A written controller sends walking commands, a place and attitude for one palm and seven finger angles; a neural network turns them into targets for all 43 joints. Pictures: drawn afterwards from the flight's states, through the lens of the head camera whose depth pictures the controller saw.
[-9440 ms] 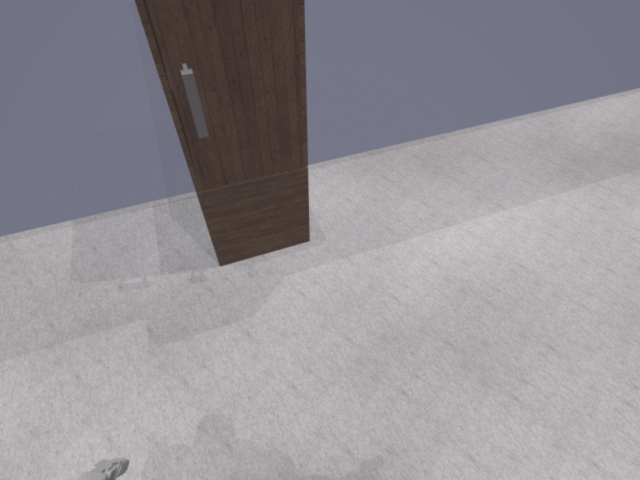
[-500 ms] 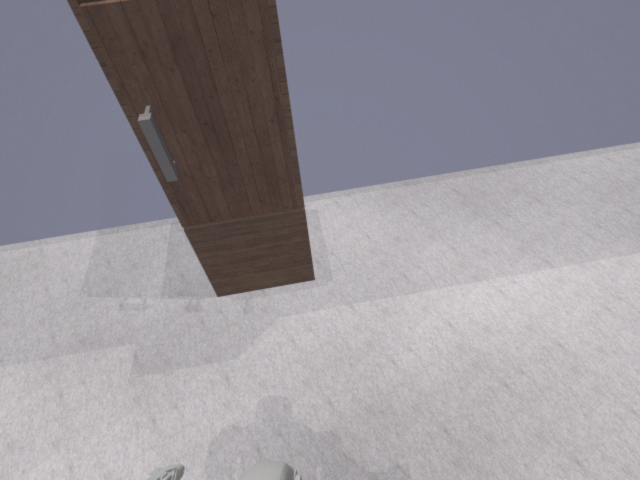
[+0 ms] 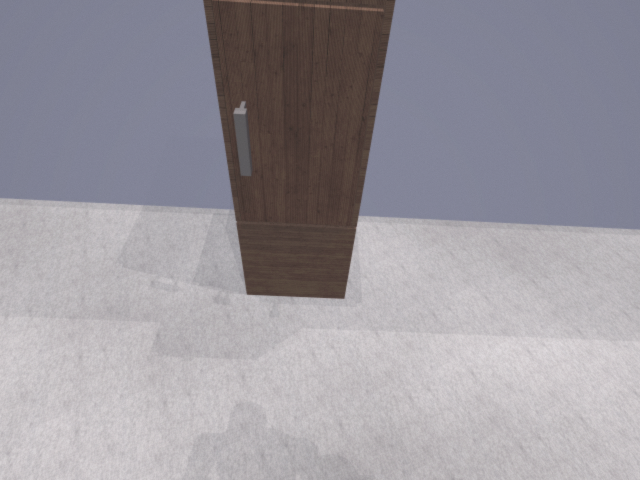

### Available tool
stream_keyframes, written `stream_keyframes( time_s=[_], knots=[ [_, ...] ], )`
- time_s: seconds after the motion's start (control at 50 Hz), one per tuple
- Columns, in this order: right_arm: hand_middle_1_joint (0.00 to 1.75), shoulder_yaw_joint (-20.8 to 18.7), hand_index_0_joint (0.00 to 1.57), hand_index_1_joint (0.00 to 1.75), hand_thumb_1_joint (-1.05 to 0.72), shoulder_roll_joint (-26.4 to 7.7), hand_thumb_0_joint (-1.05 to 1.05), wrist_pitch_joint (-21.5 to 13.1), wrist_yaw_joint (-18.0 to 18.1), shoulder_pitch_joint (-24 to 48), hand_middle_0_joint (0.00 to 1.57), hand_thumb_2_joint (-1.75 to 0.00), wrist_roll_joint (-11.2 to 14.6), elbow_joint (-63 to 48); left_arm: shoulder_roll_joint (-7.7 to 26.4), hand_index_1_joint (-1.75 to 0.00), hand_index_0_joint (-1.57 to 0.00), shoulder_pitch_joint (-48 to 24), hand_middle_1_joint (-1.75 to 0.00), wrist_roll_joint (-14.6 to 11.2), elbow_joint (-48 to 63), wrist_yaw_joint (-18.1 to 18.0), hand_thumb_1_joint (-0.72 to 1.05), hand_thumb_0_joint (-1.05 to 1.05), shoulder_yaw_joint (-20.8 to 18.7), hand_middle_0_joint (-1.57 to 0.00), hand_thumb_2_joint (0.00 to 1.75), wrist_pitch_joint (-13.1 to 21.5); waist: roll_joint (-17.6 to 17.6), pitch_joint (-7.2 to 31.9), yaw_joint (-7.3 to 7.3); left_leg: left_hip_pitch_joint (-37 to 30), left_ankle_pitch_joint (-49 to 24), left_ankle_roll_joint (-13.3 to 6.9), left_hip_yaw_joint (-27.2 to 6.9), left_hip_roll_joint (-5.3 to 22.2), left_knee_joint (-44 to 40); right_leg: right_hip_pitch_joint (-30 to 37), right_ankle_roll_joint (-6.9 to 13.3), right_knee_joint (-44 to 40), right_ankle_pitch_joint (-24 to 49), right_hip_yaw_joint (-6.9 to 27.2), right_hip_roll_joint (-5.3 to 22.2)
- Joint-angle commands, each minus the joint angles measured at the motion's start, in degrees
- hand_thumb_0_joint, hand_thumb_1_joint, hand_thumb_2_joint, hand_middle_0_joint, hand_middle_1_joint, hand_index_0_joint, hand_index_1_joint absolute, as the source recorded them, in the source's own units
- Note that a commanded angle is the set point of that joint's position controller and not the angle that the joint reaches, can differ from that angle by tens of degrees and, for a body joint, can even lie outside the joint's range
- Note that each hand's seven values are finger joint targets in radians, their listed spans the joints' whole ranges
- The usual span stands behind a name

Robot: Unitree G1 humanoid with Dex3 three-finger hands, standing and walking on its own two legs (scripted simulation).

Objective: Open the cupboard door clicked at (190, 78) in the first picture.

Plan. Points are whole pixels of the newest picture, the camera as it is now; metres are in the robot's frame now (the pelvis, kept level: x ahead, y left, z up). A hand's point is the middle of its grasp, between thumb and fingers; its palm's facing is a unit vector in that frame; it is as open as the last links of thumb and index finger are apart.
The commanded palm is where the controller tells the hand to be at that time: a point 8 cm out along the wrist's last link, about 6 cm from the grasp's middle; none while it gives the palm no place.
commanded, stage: take the last steps up to it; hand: left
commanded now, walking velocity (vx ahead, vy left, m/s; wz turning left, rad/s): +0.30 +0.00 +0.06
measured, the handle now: (245, 139) +0.85 +0.25 -0.05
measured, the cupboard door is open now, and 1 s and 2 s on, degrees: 0 0 0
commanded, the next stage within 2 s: come to a stop and stand still in 0.84 s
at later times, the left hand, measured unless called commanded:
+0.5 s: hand out of the picture +0.08 +0.13 -0.17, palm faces +0.13 -0.97 -0.19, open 7.3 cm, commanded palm none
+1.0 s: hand (195, 383) +0.30 +0.23 -0.17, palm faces +0.08 -0.98 -0.20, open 7.4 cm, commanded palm none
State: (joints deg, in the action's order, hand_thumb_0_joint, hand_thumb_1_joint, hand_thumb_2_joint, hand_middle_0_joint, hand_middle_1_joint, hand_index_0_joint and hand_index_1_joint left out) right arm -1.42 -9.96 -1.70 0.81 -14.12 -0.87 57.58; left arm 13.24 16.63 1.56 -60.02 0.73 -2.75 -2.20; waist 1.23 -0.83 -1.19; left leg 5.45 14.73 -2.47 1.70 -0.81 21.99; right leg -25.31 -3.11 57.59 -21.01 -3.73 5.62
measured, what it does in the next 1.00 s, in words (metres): walks ahead: right foot, then left foot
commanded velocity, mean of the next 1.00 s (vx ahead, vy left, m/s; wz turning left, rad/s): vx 0.20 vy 0.00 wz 0.02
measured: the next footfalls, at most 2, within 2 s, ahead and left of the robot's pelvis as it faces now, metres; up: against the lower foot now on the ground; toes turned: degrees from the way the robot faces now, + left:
right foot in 0.20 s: +0.14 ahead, -0.14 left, +0.00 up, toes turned -7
left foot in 0.70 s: +0.28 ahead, +0.13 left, +0.00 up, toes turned +12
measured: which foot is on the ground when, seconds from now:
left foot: down 0.00-0.22, up 0.24-0.68, down 0.70-1.00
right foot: up 0.00-0.18, down 0.20-0.70, up 0.72-1.00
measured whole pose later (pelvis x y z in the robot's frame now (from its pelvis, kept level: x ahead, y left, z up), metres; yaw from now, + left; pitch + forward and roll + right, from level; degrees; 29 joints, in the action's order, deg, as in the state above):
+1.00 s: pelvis +0.26 +0.04 +0.00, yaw +1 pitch -1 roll +1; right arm -1.8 -8.3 -3.6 1.4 -16.9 -1.1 61.7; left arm 10.5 13.6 1.5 -60.4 -0.3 -3.7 -0.2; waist 1.9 -0.9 -0.2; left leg 7.2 12.9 -2.8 11.4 -0.1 20.9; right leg -29.6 -1.0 54.7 -14.7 -3.8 6.1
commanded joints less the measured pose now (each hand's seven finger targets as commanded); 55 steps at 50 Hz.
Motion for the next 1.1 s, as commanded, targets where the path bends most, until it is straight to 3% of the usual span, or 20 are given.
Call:
stream_keyframes(
  time_s=[0.0,0.1,0.16,0.2,0.22,0.24,0.28,0.34,0.54,0.6,0.64,0.66,0.68,0.72,0.76,0.82,0.92,1.0,1.04,1.08],
  knots=[
    [0.30,-2.3,0.20,0.30,-0.90,-9.3,0.00,-0.9,0.7,-7.0,0.20,-0.90,-0.2,0.2,1.8,-0.30,-0.20,-6.2,-0.30,0.0,5.8,0.3,0.90,0.00,0.1,-0.20,0.90,2.4,-8.0,-5.5,3.08,-1.1,-0.7,-9.0,-14.4,15.6,-12.1,-8.0,-0.4,-6.9,1.5,0.4,1.2],
    [0.30,-2.5,0.20,0.30,-0.90,-9.5,0.00,-0.7,0.6,-6.9,0.20,-0.90,-0.6,1.9,0.4,-0.30,-0.20,-6.2,-0.30,-0.2,5.8,0.5,0.90,0.00,-0.2,-0.20,0.90,3.2,-8.9,-6.3,2.04,5.5,0.7,-7.9,-13.0,15.0,-9.4,3.6,0.5,-19.7,2.3,-1.8,-1.0],
    [0.30,-2.0,0.20,0.30,-0.90,-7.4,0.00,-0.8,0.6,-6.4,0.20,-0.90,-0.3,2.9,2.4,-0.30,-0.20,4.9,-0.30,0.1,1.7,0.2,0.90,0.00,-1.2,-0.20,0.90,4.4,-1.4,-2.8,-3.04,14.2,4.3,-3.5,-8.0,9.0,4.7,22.8,1.7,-31.7,6.6,-0.7,-1.2],
    [0.30,-1.3,0.20,0.30,-0.90,-3.4,0.00,-1.2,-0.2,-4.9,0.20,-0.90,0.2,-0.5,10.9,-0.30,-0.20,16.4,-0.30,0.0,-0.9,-0.8,0.90,0.00,-2.7,-0.20,0.90,5.1,17.1,1.3,-6.83,31.6,20.4,0.4,1.1,-0.3,33.7,34.2,10.9,-46.4,-7.3,30.7,20.4],
    [0.30,-2.2,0.20,0.30,-0.90,-6.3,0.00,-0.6,-0.5,-3.6,0.20,-0.90,-0.2,-0.5,10.8,-0.30,-0.20,14.6,-0.30,-0.8,-0.6,-1.1,0.90,0.00,-2.7,-0.20,0.90,5.2,15.9,-0.3,-6.04,31.9,17.3,0.0,-3.5,2.6,41.5,26.4,12.3,-50.8,-19.9,34.6,21.1],
    [0.30,-2.7,0.20,0.30,-0.90,-6.3,0.00,-0.2,-0.9,-1.9,0.20,-0.90,-0.2,-0.4,8.4,-0.30,-0.20,9.9,-0.30,-0.7,0.3,-1.4,0.90,0.00,-2.3,-0.20,0.90,5.0,11.7,-4.8,-4.18,33.1,12.5,0.1,-3.5,4.4,46.0,20.3,12.4,-52.8,-26.6,32.9,20.6],
    [0.30,-2.7,0.20,0.30,-0.90,-4.0,0.00,0.6,-1.5,-3.7,0.20,-0.90,-0.7,1.3,3.5,-0.30,-0.20,3.4,-0.30,-0.4,1.9,-1.8,0.90,0.00,-1.0,-0.20,0.90,5.3,4.3,-7.1,-0.33,29.7,3.5,1.4,-2.9,7.0,45.1,11.8,9.8,-51.8,-16.2,20.0,15.9],
    [0.30,-2.6,0.20,0.30,-0.90,-1.2,0.00,1.5,-1.8,-8.2,0.20,-0.90,-1.0,3.3,1.0,-0.30,-0.20,3.8,-0.30,-0.3,1.1,-1.9,0.90,0.00,-0.5,-0.20,0.90,6.1,5.7,-4.9,1.63,25.9,-2.1,3.0,-0.4,7.2,40.9,11.0,7.9,-51.1,-3.2,7.9,10.8],
    [0.30,-2.2,0.20,0.30,-0.90,-0.9,0.00,0.3,-3.0,4.5,0.20,-0.90,-0.5,-2.0,2.5,-0.30,-0.20,10.1,-0.30,0.1,-3.1,-1.8,0.90,0.00,-0.8,-0.20,0.90,7.0,5.4,-7.0,-1.11,24.9,-3.6,3.6,3.2,7.6,19.7,16.1,10.7,-49.3,5.7,4.6,12.0],
    [0.30,-2.1,0.20,0.30,-0.90,-1.1,0.00,-0.5,-2.8,4.1,0.20,-0.90,-0.3,-2.3,3.1,-0.30,-0.20,9.7,-0.30,0.2,-3.4,-1.9,0.90,0.00,-1.1,-0.20,0.90,6.4,6.6,-6.4,-0.30,17.7,-1.2,2.7,4.6,6.0,14.0,15.3,10.2,-44.8,9.3,3.6,11.9],
    [0.30,-2.3,0.20,0.30,-0.90,-3.0,0.00,-1.2,-2.1,-2.3,0.20,-0.90,-0.4,-0.2,2.4,-0.30,-0.20,8.9,-0.30,0.0,-3.5,-1.8,0.90,0.00,-1.2,-0.20,0.90,5.6,2.2,-3.9,2.76,3.4,-3.4,2.4,6.0,4.1,7.4,9.1,8.2,-36.3,8.5,0.7,8.8],
    [0.30,-3.0,0.20,0.30,-0.90,-6.6,0.00,-1.7,-1.4,-9.4,0.20,-0.90,-0.7,2.0,0.3,-0.30,-0.20,9.4,-0.30,-0.2,-3.1,-1.6,0.90,0.00,-0.8,-0.20,0.90,5.3,-6.5,0.1,5.56,-6.8,-1.1,1.1,1.0,7.8,3.1,4.7,6.4,-23.2,8.4,-2.4,4.6],
    [0.30,-4.3,0.20,0.30,-0.90,-12.7,0.00,-1.9,-0.6,-16.1,0.20,-0.90,-1.2,3.5,-3.0,-0.30,-0.20,10.7,-0.30,-0.7,-1.9,-1.2,0.90,0.00,-0.3,-0.20,0.90,5.2,-20.5,4.6,6.86,-13.9,-1.4,-3.1,-17.6,21.6,-3.3,-4.9,3.6,-6.3,-7.6,-7.6,-2.5],
    [0.30,-3.9,0.20,0.30,-0.90,-12.4,0.00,-1.2,0.4,-14.1,0.20,-0.90,-0.7,3.4,-2.5,-0.30,-0.20,6.2,-0.30,-0.3,0.1,-1.5,0.90,0.00,0.0,-0.20,0.90,5.0,-17.5,4.3,6.48,-9.3,4.6,-7.2,-22.5,25.8,-8.8,-11.5,4.6,9.3,-11.5,0.0,-1.5],
    [0.30,-2.4,0.20,0.30,-0.90,-7.2,0.00,-1.6,0.5,-7.0,0.20,-0.90,-0.5,1.4,-2.1,-0.30,-0.20,3.4,-0.30,-0.1,-0.6,-0.6,0.90,0.00,-0.5,-0.20,0.90,4.8,-8.4,-2.6,3.86,2.1,3.3,-6.5,-15.0,22.2,-10.9,-10.0,4.3,10.9,-3.0,1.7,1.7],
    [0.30,-1.7,0.20,0.30,-0.90,-3.6,0.00,-2.6,0.8,-4.8,0.20,-0.90,-0.4,1.1,-4.0,-0.30,-0.20,6.4,-0.30,0.3,-1.7,-0.5,0.90,0.00,-0.5,-0.20,0.90,3.5,-6.2,-2.7,1.11,6.6,-6.8,-5.7,-5.7,18.2,-11.9,-5.5,3.0,7.0,3.1,1.4,1.9],
    [0.30,-1.5,0.20,0.30,-0.90,-4.3,0.00,-2.6,0.9,-5.5,0.20,-0.90,-0.2,1.9,-3.2,-0.30,-0.20,3.0,-0.30,0.1,0.5,-0.5,0.90,0.00,-0.6,-0.20,0.90,2.3,-5.3,-3.2,0.33,3.7,-15.9,-7.4,-2.2,18.0,-11.8,-6.8,1.8,-0.9,7.0,1.7,2.1],
    [0.30,-0.9,0.20,0.30,-0.90,-4.6,0.00,-1.7,1.4,-4.3,0.20,-0.90,-0.5,2.8,-3.3,-0.30,-0.20,0.3,-0.30,-0.5,1.0,-1.6,0.90,0.00,0.4,-0.20,0.90,2.0,-6.2,-2.2,0.19,3.6,-37.0,-5.9,1.4,16.8,-4.8,3.2,1.6,-15.6,7.6,-0.1,-0.3],
    [0.30,-1.3,0.20,0.30,-0.90,-5.0,0.00,-0.6,1.5,-4.6,0.20,-0.90,-0.4,3.7,-1.8,-0.30,-0.20,-0.3,-0.30,-0.5,1.1,-2.0,0.90,0.00,0.4,-0.20,0.90,1.9,-5.2,-2.6,0.42,4.3,-35.5,-4.7,0.9,16.7,-1.4,7.7,1.8,-21.9,8.8,-0.7,-1.1],
    [0.30,-1.7,0.20,0.30,-0.90,-4.4,0.00,0.1,1.5,-4.3,0.20,-0.90,0.0,4.2,0.8,-0.30,-0.20,2.0,-0.30,-0.3,1.1,-2.3,0.90,0.00,-0.1,-0.20,0.90,2.3,-3.9,-2.2,-1.15,5.4,-27.0,-1.1,2.5,13.2,4.0,13.0,2.0,-31.3,23.1,0.3,0.2]
  ],
)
